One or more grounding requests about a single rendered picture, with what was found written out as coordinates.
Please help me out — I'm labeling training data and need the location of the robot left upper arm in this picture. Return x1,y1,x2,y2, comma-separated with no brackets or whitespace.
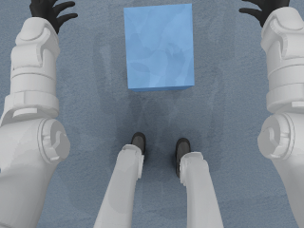
0,117,70,228

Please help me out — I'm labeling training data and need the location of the right robot forearm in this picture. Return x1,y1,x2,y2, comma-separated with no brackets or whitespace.
260,7,304,115

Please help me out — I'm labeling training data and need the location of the right robot foot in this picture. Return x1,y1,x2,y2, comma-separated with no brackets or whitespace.
175,138,191,179

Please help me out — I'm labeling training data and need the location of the left robot forearm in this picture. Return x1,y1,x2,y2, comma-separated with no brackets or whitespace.
0,17,61,127

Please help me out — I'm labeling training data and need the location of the right robot hand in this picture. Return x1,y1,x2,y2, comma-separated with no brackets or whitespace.
238,0,290,28

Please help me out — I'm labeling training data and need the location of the left robot hand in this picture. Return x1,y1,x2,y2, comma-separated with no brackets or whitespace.
29,0,78,35

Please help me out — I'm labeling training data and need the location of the robot left shin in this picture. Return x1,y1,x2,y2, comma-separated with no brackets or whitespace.
117,144,142,159

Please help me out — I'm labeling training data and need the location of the carton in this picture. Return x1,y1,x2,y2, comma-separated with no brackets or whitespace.
123,3,195,92

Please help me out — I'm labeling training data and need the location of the robot right upper arm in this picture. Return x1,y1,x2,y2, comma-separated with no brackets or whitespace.
257,112,304,228

